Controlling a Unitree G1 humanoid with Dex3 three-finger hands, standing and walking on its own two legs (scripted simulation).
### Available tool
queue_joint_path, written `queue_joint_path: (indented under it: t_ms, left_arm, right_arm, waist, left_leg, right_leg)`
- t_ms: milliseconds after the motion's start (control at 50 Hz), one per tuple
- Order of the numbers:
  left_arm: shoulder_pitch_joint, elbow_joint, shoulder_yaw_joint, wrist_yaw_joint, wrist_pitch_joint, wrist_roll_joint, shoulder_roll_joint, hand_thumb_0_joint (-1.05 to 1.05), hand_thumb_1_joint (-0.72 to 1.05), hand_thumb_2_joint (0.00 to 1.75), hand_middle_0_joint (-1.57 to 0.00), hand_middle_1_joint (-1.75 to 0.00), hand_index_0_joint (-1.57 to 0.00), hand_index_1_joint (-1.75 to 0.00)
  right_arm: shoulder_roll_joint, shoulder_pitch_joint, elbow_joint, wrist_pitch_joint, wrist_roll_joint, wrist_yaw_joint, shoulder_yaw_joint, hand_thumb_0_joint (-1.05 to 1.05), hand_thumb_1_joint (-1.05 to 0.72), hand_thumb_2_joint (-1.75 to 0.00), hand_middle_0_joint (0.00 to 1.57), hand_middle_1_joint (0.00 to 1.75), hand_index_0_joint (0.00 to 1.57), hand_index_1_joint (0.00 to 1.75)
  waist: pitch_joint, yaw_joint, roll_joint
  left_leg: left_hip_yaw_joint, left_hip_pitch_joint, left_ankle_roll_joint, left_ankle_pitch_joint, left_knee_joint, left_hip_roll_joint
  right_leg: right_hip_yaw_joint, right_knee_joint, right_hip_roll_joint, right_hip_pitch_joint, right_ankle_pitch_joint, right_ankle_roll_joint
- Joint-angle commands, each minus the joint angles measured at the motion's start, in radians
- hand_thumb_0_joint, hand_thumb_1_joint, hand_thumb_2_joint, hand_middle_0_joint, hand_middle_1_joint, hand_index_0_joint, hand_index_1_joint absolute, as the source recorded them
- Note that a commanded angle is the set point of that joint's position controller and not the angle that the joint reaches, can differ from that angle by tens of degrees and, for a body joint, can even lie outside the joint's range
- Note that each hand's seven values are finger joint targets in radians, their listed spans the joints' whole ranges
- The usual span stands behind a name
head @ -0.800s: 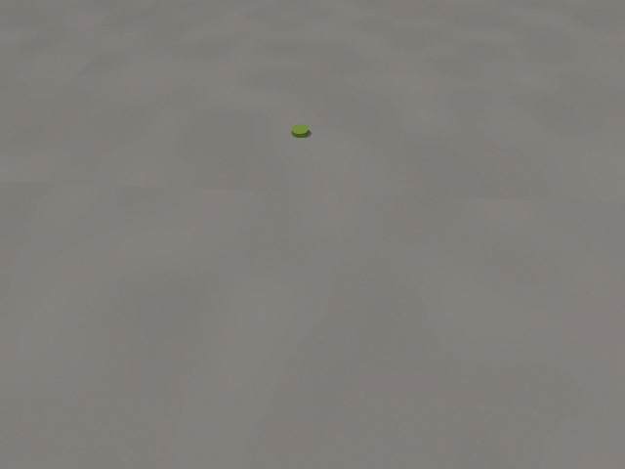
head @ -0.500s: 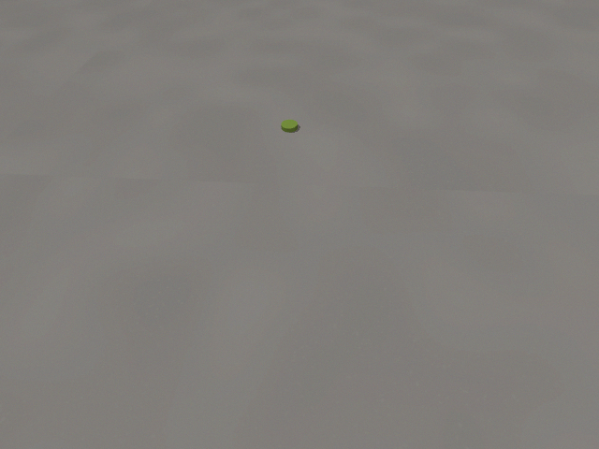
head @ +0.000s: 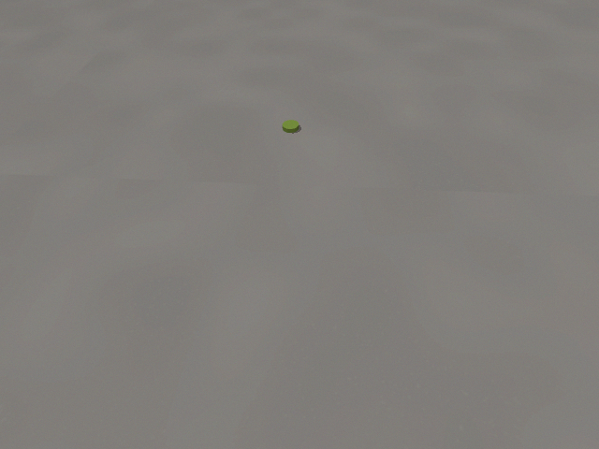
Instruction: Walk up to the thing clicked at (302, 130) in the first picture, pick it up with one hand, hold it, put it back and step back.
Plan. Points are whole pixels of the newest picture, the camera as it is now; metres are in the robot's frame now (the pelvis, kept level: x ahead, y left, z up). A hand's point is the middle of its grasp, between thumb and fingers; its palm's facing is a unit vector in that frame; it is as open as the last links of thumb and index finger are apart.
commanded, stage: stand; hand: left
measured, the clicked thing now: (290, 126) +1.98 +0.09 -0.77
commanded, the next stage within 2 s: walk up in 0.32 s
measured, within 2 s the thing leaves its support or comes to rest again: neither
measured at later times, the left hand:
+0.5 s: hand out of the picture +0.08 +0.29 -0.15, palm faces +0.15 -0.94 -0.32, open 7.4 cm
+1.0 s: hand (116, 377) +0.29 +0.34 -0.15, palm faces +0.17 -0.94 -0.31, open 7.4 cm
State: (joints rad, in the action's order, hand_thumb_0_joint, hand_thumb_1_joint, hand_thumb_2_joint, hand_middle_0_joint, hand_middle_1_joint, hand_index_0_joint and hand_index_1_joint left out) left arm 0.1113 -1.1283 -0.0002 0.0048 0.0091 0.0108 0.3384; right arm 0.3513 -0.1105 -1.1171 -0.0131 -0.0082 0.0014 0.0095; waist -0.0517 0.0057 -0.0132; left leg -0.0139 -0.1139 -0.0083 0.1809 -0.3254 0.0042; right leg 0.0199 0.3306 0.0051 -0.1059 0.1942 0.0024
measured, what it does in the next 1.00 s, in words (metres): walks ahead: left foot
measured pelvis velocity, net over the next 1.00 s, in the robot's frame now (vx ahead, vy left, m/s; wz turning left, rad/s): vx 0.24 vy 0.04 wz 0.23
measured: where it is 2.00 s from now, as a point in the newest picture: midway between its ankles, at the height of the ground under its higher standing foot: (323, 291)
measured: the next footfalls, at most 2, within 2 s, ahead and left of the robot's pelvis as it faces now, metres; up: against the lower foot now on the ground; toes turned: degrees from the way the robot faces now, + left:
left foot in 0.60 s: +0.16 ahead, +0.18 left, +0.00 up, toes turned +14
right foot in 1.08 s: +0.52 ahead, -0.10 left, +0.00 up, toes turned +9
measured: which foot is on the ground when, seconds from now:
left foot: down 0.00-0.38, up 0.40-0.58, down 0.60-1.00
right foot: down 0.00-0.60, up 0.62-1.00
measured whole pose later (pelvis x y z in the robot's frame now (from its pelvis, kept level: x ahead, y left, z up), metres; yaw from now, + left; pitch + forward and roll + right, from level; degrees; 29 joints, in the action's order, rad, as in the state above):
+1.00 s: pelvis +0.24 +0.04 -0.01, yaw +13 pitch -1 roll +2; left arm 0.14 -0.95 -0.10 0.16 -0.03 0.04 0.47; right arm 0.40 -0.41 -0.95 -0.12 -0.01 0.03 -0.06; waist -0.02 -0.02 0.08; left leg 0.02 0.00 -0.02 0.34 -0.36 0.03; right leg -0.03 0.72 0.16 -0.59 0.12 -0.01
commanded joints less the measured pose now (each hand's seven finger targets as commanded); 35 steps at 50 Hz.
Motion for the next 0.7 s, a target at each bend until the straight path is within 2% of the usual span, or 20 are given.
queue_joint_path:
  t_ms: [0, 280, 300, 320, 340, 360, 380, 400, 420, 460, 500, 520, 540, 560, 580, 600, 620, 640, 660, 680]
  left_arm:
    - [-0.034, 0.059, -0.039, -0.015, 0.024, 0.000, 0.218, 0.00, 0.90, 0.90, -0.20, -0.30, -0.20, -0.30]
    - [-0.035, 0.059, -0.041, -0.015, 0.025, -0.001, 0.221, 0.00, 0.90, 0.90, -0.20, -0.30, -0.20, -0.30]
    - [-0.046, 0.149, -0.146, 0.035, 0.033, 0.037, 0.355, 0.00, 0.90, 0.90, -0.20, -0.30, -0.20, -0.30]
    - [-0.040, 0.155, -0.157, 0.050, 0.032, 0.053, 0.359, 0.00, 0.90, 0.90, -0.20, -0.30, -0.20, -0.30]
    - [0.029, 0.163, -0.167, 0.062, 0.034, 0.055, 0.358, 0.00, 0.90, 0.90, -0.20, -0.30, -0.20, -0.30]
    - [0.092, 0.157, -0.176, 0.063, 0.034, 0.051, 0.363, 0.00, 0.90, 0.90, -0.20, -0.30, -0.20, -0.30]
    - [0.074, 0.179, -0.185, 0.063, 0.040, 0.050, 0.371, 0.00, 0.90, 0.90, -0.20, -0.30, -0.20, -0.30]
    - [0.048, 0.197, -0.185, 0.065, 0.042, 0.047, 0.366, 0.00, 0.90, 0.90, -0.20, -0.30, -0.20, -0.30]
    - [0.026, 0.210, -0.181, 0.068, 0.042, 0.047, 0.348, 0.00, 0.90, 0.90, -0.20, -0.30, -0.20, -0.30]
    - [-0.050, 0.246, -0.177, 0.075, 0.043, 0.055, 0.354, 0.00, 0.90, 0.90, -0.20, -0.30, -0.20, -0.30]
    - [-0.110, 0.275, -0.177, 0.089, 0.038, 0.057, 0.366, 0.00, 0.90, 0.90, -0.20, -0.30, -0.20, -0.30]
    - [-0.165, 0.290, -0.176, 0.095, 0.033, 0.053, 0.368, 0.00, 0.90, 0.90, -0.20, -0.30, -0.20, -0.30]
    - [-0.183, 0.294, -0.171, 0.099, 0.025, 0.053, 0.347, 0.00, 0.90, 0.90, -0.20, -0.30, -0.20, -0.30]
    - [-0.145, 0.294, -0.155, 0.098, 0.015, 0.058, 0.292, 0.00, 0.90, 0.90, -0.20, -0.30, -0.20, -0.30]
    - [-0.119, 0.299, -0.131, 0.102, 0.013, 0.055, 0.209, 0.00, 0.90, 0.90, -0.20, -0.30, -0.20, -0.30]
    - [-0.162, 0.338, -0.120, 0.103, 0.013, 0.043, 0.200, 0.00, 0.90, 0.90, -0.20, -0.30, -0.20, -0.30]
    - [-0.136, 0.336, -0.124, 0.102, 0.010, 0.041, 0.288, 0.00, 0.90, 0.90, -0.20, -0.30, -0.20, -0.30]
    - [-0.065, 0.302, -0.129, 0.104, 0.008, 0.029, 0.323, 0.00, 0.90, 0.90, -0.20, -0.30, -0.20, -0.30]
    - [-0.022, 0.260, -0.137, 0.110, 0.006, 0.018, 0.339, 0.00, 0.90, 0.90, -0.20, -0.30, -0.20, -0.30]
    - [0.009, 0.240, -0.144, 0.112, 0.005, 0.022, 0.350, 0.00, 0.90, 0.90, -0.20, -0.30, -0.20, -0.30]
  right_arm:
    - [0.208, 0.038, 0.061, -0.021, 0.002, -0.014, -0.038, 0.00, -0.90, -0.90, 0.20, 0.30, 0.20, 0.30]
    - [0.208, 0.034, 0.061, -0.021, 0.001, -0.014, -0.038, 0.00, -0.90, -0.90, 0.20, 0.30, 0.20, 0.30]
    - [0.323, -0.074, 0.118, -0.042, -0.004, 0.007, -0.122, 0.00, -0.90, -0.90, 0.20, 0.30, 0.20, 0.30]
    - [0.341, -0.032, 0.134, -0.047, -0.017, 0.020, -0.129, 0.00, -0.90, -0.90, 0.20, 0.30, 0.20, 0.30]
    - [0.313, 0.057, 0.186, -0.052, -0.022, 0.031, -0.126, 0.00, -0.90, -0.90, 0.20, 0.30, 0.20, 0.30]
    - [0.257, 0.133, 0.234, -0.057, -0.031, 0.037, -0.115, 0.00, -0.90, -0.90, 0.20, 0.30, 0.20, 0.30]
    - [0.238, 0.138, 0.248, -0.064, -0.038, 0.037, -0.112, 0.00, -0.90, -0.90, 0.20, 0.30, 0.20, 0.30]
    - [0.264, 0.121, 0.246, -0.068, -0.031, 0.040, -0.122, 0.00, -0.90, -0.90, 0.20, 0.30, 0.20, 0.30]
    - [0.273, 0.080, 0.238, -0.070, -0.029, 0.049, -0.129, 0.00, -0.90, -0.90, 0.20, 0.30, 0.20, 0.30]
    - [0.278, -0.018, 0.231, -0.069, -0.016, 0.067, -0.139, 0.00, -0.90, -0.90, 0.20, 0.30, 0.20, 0.30]
    - [0.275, -0.096, 0.221, -0.067, -0.016, 0.073, -0.152, 0.00, -0.90, -0.90, 0.20, 0.30, 0.20, 0.30]
    - [0.274, -0.199, 0.193, -0.066, -0.013, 0.070, -0.164, 0.00, -0.90, -0.90, 0.20, 0.30, 0.20, 0.30]
    - [0.280, -0.305, 0.155, -0.064, -0.014, 0.061, -0.182, 0.00, -0.90, -0.90, 0.20, 0.30, 0.20, 0.30]
    - [0.311, -0.420, 0.120, -0.068, -0.019, 0.044, -0.205, 0.00, -0.90, -0.90, 0.20, 0.30, 0.20, 0.30]
    - [0.402, -0.527, 0.109, -0.071, -0.035, 0.024, -0.229, 0.00, -0.90, -0.90, 0.20, 0.30, 0.20, 0.30]
    - [0.470, -0.480, 0.163, -0.076, -0.031, 0.012, -0.227, 0.00, -0.90, -0.90, 0.20, 0.30, 0.20, 0.30]
    - [0.492, -0.304, 0.222, -0.081, -0.004, 0.011, -0.221, 0.00, -0.90, -0.90, 0.20, 0.30, 0.20, 0.30]
    - [0.462, -0.211, 0.247, -0.092, 0.008, 0.011, -0.197, 0.00, -0.90, -0.90, 0.20, 0.30, 0.20, 0.30]
    - [0.423, -0.163, 0.263, -0.101, 0.007, 0.012, -0.179, 0.00, -0.90, -0.90, 0.20, 0.30, 0.20, 0.30]
    - [0.396, -0.150, 0.271, -0.108, 0.005, 0.009, -0.171, 0.00, -0.90, -0.90, 0.20, 0.30, 0.20, 0.30]
  waist:
    - [0.077, 0.002, 0.017]
    - [0.083, 0.000, 0.014]
    - [0.173, 0.019, 0.119]
    - [0.090, 0.043, 0.082]
    - [0.056, 0.095, 0.091]
    - [0.001, 0.152, 0.207]
    - [-0.035, 0.164, 0.264]
    - [-0.051, 0.151, 0.166]
    - [-0.043, 0.124, 0.114]
    - [-0.009, 0.064, 0.163]
    - [0.010, 0.014, 0.203]
    - [0.034, -0.043, 0.175]
    - [0.054, -0.094, 0.090]
    - [0.098, -0.143, -0.076]
    - [0.090, -0.200, -0.333]
    - [0.031, -0.174, -0.350]
    - [-0.047, -0.086, -0.145]
    - [-0.068, -0.018, -0.066]
    - [-0.082, 0.014, -0.039]
    - [-0.064, 0.024, -0.046]
  left_leg:
    - [-0.094, 0.012, 0.038, -0.155, 0.035, 0.124]
    - [-0.096, 0.016, 0.036, -0.165, 0.041, 0.124]
    - [-0.149, -0.111, 0.103, 0.361, -0.056, 0.105]
    - [-0.142, -0.286, 0.086, 0.451, -0.073, 0.099]
    - [-0.067, -0.419, 0.055, 0.375, -0.165, 0.060]
    - [0.073, -0.610, 0.020, 0.261, -0.337, -0.017]
    - [0.083, -0.693, 0.023, 0.268, -0.467, 0.050]
    - [0.047, -0.680, 0.019, 0.285, -0.490, 0.083]
    - [0.020, -0.630, 0.021, 0.273, -0.497, 0.098]
    - [0.012, -0.499, 0.030, 0.274, -0.405, 0.120]
    - [0.066, -0.258, 0.030, 0.217, -0.325, 0.095]
    - [0.112, -0.082, 0.022, 0.111, -0.278, 0.069]
    - [0.150, 0.106, 0.013, 0.063, -0.256, 0.029]
    - [0.137, 0.345, 0.033, 0.107, -0.257, 0.001]
    - [-0.138, 0.423, 0.082, 0.425, -0.066, 0.122]
    - [-0.690, 0.248, 0.135, 0.814, 0.201, 0.365]
    - [-0.824, 0.036, 0.204, 0.890, 0.313, 0.449]
    - [-0.705, -0.011, 0.215, 0.820, 0.267, 0.433]
    - [-0.565, -0.062, 0.202, 0.717, 0.214, 0.381]
    - [-0.463, -0.092, 0.196, 0.660, 0.199, 0.324]
  right_leg:
    - [-0.101, -0.057, 0.129, 0.019, -0.155, 0.022]
    - [-0.100, -0.056, 0.129, 0.022, -0.155, 0.021]
    - [-0.055, 0.044, 0.100, 0.094, 0.416, 0.054]
    - [-0.094, 0.047, 0.132, 0.096, 0.558, 0.078]
    - [-0.173, -0.023, 0.196, 0.141, 0.633, 0.119]
    - [-0.292, -0.158, 0.303, 0.237, 0.694, 0.177]
    - [-0.397, -0.232, 0.432, 0.237, 0.614, 0.237]
    - [-0.403, -0.242, 0.444, 0.194, 0.573, 0.258]
    - [-0.341, -0.226, 0.400, 0.168, 0.571, 0.242]
    - [-0.200, -0.201, 0.340, 0.128, 0.550, 0.209]
    - [-0.090, -0.175, 0.290, -0.051, 0.545, 0.175]
    - [-0.017, -0.114, 0.258, -0.163, 0.573, 0.153]
    - [0.062, 0.024, 0.203, -0.295, 0.576, 0.135]
    - [0.139, 0.274, 0.135, -0.469, 0.546, 0.117]
    - [0.189, 0.656, 0.012, -0.646, 0.509, 0.086]
    - [0.035, 0.863, -0.023, -0.749, 0.428, 0.050]
    - [-0.104, 0.885, 0.063, -0.686, 0.292, 0.051]
    - [-0.125, 0.889, 0.119, -0.657, 0.220, 0.042]
    - [-0.128, 0.849, 0.148, -0.610, 0.171, 0.027]
    - [-0.128, 0.798, 0.157, -0.553, 0.136, 0.014]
